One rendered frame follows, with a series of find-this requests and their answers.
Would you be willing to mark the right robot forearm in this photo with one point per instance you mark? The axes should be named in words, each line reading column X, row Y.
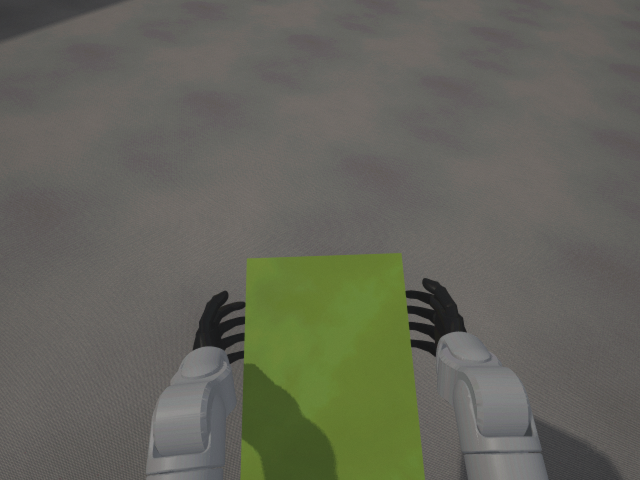
column 492, row 409

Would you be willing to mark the carton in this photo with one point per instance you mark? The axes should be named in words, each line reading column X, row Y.
column 328, row 384

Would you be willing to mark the left robot forearm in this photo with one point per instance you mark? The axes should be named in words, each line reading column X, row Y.
column 188, row 426

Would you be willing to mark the right robot hand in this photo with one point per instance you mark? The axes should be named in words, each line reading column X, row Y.
column 445, row 315

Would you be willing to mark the left robot hand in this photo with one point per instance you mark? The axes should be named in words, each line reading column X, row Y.
column 211, row 330

